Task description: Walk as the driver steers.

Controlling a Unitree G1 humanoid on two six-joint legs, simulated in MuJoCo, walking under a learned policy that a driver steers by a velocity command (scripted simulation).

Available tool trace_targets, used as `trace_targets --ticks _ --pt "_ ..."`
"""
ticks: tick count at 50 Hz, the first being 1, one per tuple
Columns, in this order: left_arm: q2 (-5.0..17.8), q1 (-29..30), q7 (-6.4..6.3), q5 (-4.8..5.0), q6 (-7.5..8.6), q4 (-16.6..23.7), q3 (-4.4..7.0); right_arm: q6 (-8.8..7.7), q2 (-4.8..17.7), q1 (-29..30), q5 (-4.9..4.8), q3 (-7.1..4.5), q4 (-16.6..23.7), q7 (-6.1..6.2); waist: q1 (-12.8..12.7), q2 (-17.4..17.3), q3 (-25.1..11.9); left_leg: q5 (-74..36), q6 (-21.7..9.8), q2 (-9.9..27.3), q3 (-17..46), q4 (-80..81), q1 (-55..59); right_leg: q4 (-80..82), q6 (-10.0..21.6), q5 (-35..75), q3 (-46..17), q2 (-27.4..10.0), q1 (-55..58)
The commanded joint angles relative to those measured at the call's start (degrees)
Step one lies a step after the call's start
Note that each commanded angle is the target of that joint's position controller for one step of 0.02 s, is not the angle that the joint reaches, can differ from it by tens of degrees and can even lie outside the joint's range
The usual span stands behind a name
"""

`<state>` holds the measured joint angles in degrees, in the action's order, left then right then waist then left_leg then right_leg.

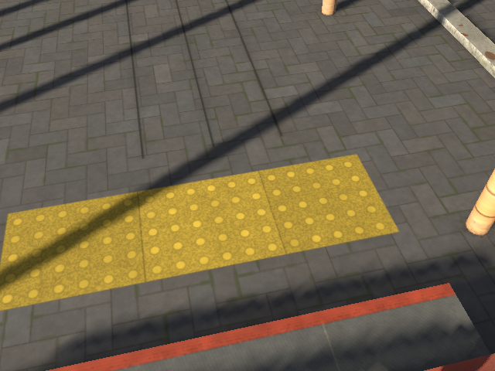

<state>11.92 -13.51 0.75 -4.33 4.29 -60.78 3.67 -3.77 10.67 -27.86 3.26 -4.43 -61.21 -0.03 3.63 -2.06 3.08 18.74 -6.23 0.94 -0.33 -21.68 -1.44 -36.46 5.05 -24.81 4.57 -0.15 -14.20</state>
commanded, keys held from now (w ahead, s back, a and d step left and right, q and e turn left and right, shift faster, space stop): w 1.00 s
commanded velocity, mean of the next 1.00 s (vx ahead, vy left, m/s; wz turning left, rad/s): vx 0.45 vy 0.00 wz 0.00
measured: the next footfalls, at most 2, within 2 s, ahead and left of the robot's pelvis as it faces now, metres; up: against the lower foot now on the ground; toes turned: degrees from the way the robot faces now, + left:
right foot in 0.08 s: +0.06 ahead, -0.12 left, +0.00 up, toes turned -4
left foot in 0.50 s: +0.35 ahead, +0.07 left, -0.14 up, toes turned +2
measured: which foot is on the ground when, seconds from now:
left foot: down 0.00-0.06, up 0.08-0.48, down 0.50-1.00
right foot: up 0.00-0.06, down 0.08-0.52, up 0.54-0.98, down 1.00-1.00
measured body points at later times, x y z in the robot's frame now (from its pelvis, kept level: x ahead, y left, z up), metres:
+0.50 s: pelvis +0.23 -0.02 -0.11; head +0.23 -0.02 +0.34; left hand +0.08 +0.15 -0.25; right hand +0.42 -0.23 -0.22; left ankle +0.32 +0.07 -0.85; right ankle +0.03 -0.12 -0.74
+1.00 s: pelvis +0.52 -0.10 -0.27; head +0.53 -0.11 +0.18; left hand +0.72 +0.10 -0.38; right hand +0.34 -0.26 -0.42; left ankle +0.32 +0.07 -0.88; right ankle +0.63 -0.20 -1.02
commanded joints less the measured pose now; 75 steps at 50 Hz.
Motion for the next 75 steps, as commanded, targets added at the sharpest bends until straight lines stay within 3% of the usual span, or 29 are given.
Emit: trace_targets --ticks 1,3,5,6,8,10,16,17,18,19,20,25,26,27,29,32,34,37,40,48,50,51,52,53,56,59,62,66,75 --pt "0.1 -1.1 1.57 0.52 2.51 3.1 -0.27 -0.60 7.8 4.4 0.83 -0.74 2.7 -0.33 -4.8 -3.0 7.3 17.2 -9.9 10.5 9.7 6.9 -19.3 5.1 0.6 8.6 3.0 2.5 11.7" --pt "2.1 -12.6 1.87 -0.14 3.53 0.4 0.12 -0.93 8.2 4.4 2.36 -0.91 1.5 -1.71 -9.4 1.0 3.8 10.4 -9.6 5.8 7.6 -10.6 -23.2 8.9 0.7 10.9 -0.6 1.5 20.8" --pt "8.8 -35.8 1.98 -2.65 3.67 -4.5 0.56 -2.45 -1.5 9.0 1.95 0.41 6.1 -2.61 -16.9 14.2 0.6 16.7 -3.1 -8.6 9.3 -47.2 -46.6 24.5 18.2 3.1 -41.2 -20.1 31.6" --pt "8.1 -29.7 2.65 -1.54 4.19 -3.6 0.06 -2.48 0.2 14.0 0.87 0.59 8.7 -2.17 -14.6 6.5 12.5 7.7 -3.4 -3.1 16.8 -46.7 -59.1 29.2 20.1 -11.7 -45.2 -26.4 26.7" --pt "3.6 -14.7 2.51 0.96 3.10 1.1 -0.40 -2.93 3.5 11.1 1.34 -0.27 6.6 0.11 -9.1 -0.6 6.6 2.0 -1.6 1.2 9.3 -50.5 -49.1 27.1 15.2 -7.9 -29.7 -18.9 20.4" --pt "-5.9 -10.7 0.06 -1.58 2.72 1.3 -3.52 -1.71 -1.5 9.3 3.17 1.85 7.6 -0.33 -3.9 -0.3 8.5 -10.9 -2.7 5.5 10.4 -41.4 -41.6 21.7 8.2 9.2 -16.9 -11.9 9.1" --pt "-1.2 -18.8 0.24 -2.64 3.78 -1.8 -4.54 -0.82 -1.2 15.8 1.90 4.12 11.9 -2.63 -6.0 4.2 2.9 -49.0 2.2 3.1 -0.1 -17.2 -16.2 12.0 7.7 11.7 -6.8 -3.8 -20.8" --pt "2.4 -12.9 -1.46 8.43 2.48 -0.9 -3.05 0.77 3.9 21.2 -3.21 1.90 12.5 -2.75 -4.0 6.1 4.2 -49.5 4.0 -0.3 -2.5 -15.4 -15.0 8.8 4.5 14.0 -8.4 -3.7 -18.4" --pt "-2.7 -22.3 0.35 -2.21 3.37 -3.4 -5.93 0.31 0.8 20.8 2.27 4.45 13.6 -2.67 -6.7 2.3 4.0 -46.5 3.0 4.7 2.8 -15.7 -15.9 7.3 6.7 9.1 -10.2 -6.2 -20.0" --pt "2.5 -14.7 -1.62 6.77 1.55 -1.5 -3.23 1.72 3.4 25.6 -3.24 2.22 14.0 -2.07 -6.0 6.3 7.1 -43.4 4.0 0.0 -2.8 -11.4 -21.3 3.8 4.9 13.9 -9.2 -4.6 -12.2" --pt "-2.2 -25.9 -0.11 -1.50 2.79 -4.4 -5.60 0.56 2.2 25.4 3.13 4.75 14.3 -2.06 -9.0 1.0 4.7 -38.9 3.4 5.2 3.0 -7.5 -21.2 2.0 6.5 8.7 -13.2 -7.7 -9.0" --pt "4.8 -23.0 1.99 0.18 0.53 -2.7 -3.19 -0.87 7.1 6.4 1.29 2.29 5.1 -0.84 -1.1 -1.4 3.6 -34.4 3.1 1.2 -5.0 12.1 -1.8 -25.6 6.0 24.8 -12.1 -3.2 -0.9" --pt "3.0 -23.8 4.59 -3.25 0.05 -3.8 -3.39 -1.31 9.7 -11.6 1.25 0.60 0.5 -1.09 5.5 -7.2 -4.6 -46.5 -3.1 5.2 -1.1 0.7 23.9 -45.9 3.2 24.7 -11.4 -0.5 -17.5" --pt "-3.8 -34.0 6.73 -1.24 0.28 -5.2 -4.62 -0.97 13.9 -18.5 0.54 0.03 -0.7 -2.14 3.7 -16.0 -24.5 -75.7 -19.3 19.4 12.5 -17.9 46.8 -75.4 -1.4 -21.6 -6.9 6.4 -31.3" --pt "-1.1 -13.0 6.07 2.58 2.63 8.5 -4.18 -1.29 15.5 -11.1 3.43 -2.02 -1.4 -2.26 7.0 -0.9 -7.0 -27.8 -21.0 28.5 31.3 -5.4 38.5 -76.3 -3.0 -12.3 -12.5 0.5 -65.0" --pt "-1.4 -10.3 1.51 -1.90 0.87 6.7 -4.07 -2.18 -5.3 9.8 3.48 5.69 4.4 -1.76 -5.9 6.7 6.3 -10.7 -12.2 15.7 14.5 7.9 -15.3 -36.9 2.4 19.0 -16.2 -12.7 -37.2" --pt "-2.2 -6.5 2.30 -2.97 -0.58 7.1 -4.07 -3.57 -1.6 8.2 -0.12 5.62 3.8 -1.11 -3.9 0.7 4.2 -8.0 -12.4 8.7 7.7 8.0 -28.6 -22.1 1.9 26.6 -7.6 -9.0 -22.7" --pt "-1.8 -11.6 3.72 -2.82 -0.19 7.2 -4.93 -4.86 5.5 4.2 2.72 4.79 2.3 -2.50 -6.2 2.0 0.7 -14.4 -11.8 8.3 7.7 -0.6 -35.9 -22.9 -0.5 33.1 -5.8 -6.6 -12.9" --pt "0.9 5.3 2.29 -2.49 0.02 11.8 -5.71 -5.27 -0.5 -6.1 0.84 6.92 -0.5 0.94 2.8 5.3 1.0 -4.1 -8.4 8.4 10.9 -13.4 -10.6 4.1 -2.9 57.4 -12.3 -11.2 -35.5" --pt "6.0 12.0 3.07 -0.61 -0.09 14.5 -5.37 -0.96 8.4 -9.3 1.11 4.80 -1.1 -1.16 2.7 3.1 5.6 -0.3 -5.2 9.7 13.9 -25.3 -14.8 18.7 -2.1 38.8 -3.5 -5.5 -5.3" --pt "14.6 -16.6 2.56 0.95 1.21 5.7 -0.36 -0.30 6.5 -11.3 4.84 5.00 -2.8 -5.18 -9.4 7.2 -7.5 -9.1 2.1 3.0 4.8 -53.5 -29.5 8.1 3.9 53.9 -2.8 -7.6 33.1" --pt "17.9 -28.8 3.91 -0.15 0.15 2.7 0.72 -0.59 -2.8 -25.0 1.87 6.07 -5.9 -6.56 -7.8 18.8 -26.2 26.9 6.4 -3.5 -0.2 -84.0 -40.3 -6.6 16.0 78.9 -12.4 -19.7 56.6" --pt "17.7 -33.7 4.96 -1.31 -0.61 1.7 0.91 -1.51 1.6 -13.9 -0.16 5.41 1.0 -7.42 -13.7 14.9 -25.0 28.2 6.4 -5.5 2.9 -96.0 -55.1 1.9 20.6 59.4 -30.1 -24.4 56.4" --pt "15.8 -26.9 4.21 -0.93 -0.18 1.9 1.15 -2.47 2.9 0.3 -1.71 5.17 6.4 -6.08 -14.1 9.6 -7.6 19.7 4.3 -0.4 2.6 -90.7 -69.5 9.2 16.2 28.1 -29.5 -24.5 42.4" --pt "-0.1 -7.1 3.17 -1.05 1.97 7.4 -4.80 -3.40 1.5 3.4 1.71 5.75 8.1 -1.34 -1.5 0.5 1.4 -11.7 -0.2 9.5 9.8 -60.3 -47.0 19.4 11.0 14.3 -23.7 -19.2 0.3" --pt "1.7 -9.7 1.08 1.64 4.58 6.1 -4.53 -2.16 1.7 6.0 2.22 4.97 6.6 -2.25 -2.8 3.9 3.1 -19.7 0.9 8.3 6.8 -40.1 -41.0 25.9 12.6 16.2 -15.6 -15.8 -5.2" --pt "3.3 -12.8 0.71 -2.22 4.03 4.2 -3.64 -1.61 0.9 4.6 2.81 5.36 6.8 -4.01 -2.2 2.9 -1.0 -26.6 2.5 6.6 6.8 -37.6 -42.7 16.7 12.9 31.8 -10.4 -14.3 -1.3" --pt "-0.7 -21.5 0.03 -2.23 3.83 -0.6 -6.13 -1.53 2.5 17.4 1.41 5.48 10.3 -3.90 -6.0 4.2 1.6 -53.0 2.9 5.9 6.6 -18.6 -42.2 14.0 9.0 20.5 -5.5 -12.3 0.8" --pt "0.1 -33.5 -2.53 -0.53 2.27 -5.9 -6.65 -0.16 4.1 37.7 1.15 5.70 18.0 -5.45 -12.8 3.0 11.1 -38.0 2.9 5.7 1.0 -3.9 -46.6 7.9 3.9 22.2 -4.8 -13.5 19.7"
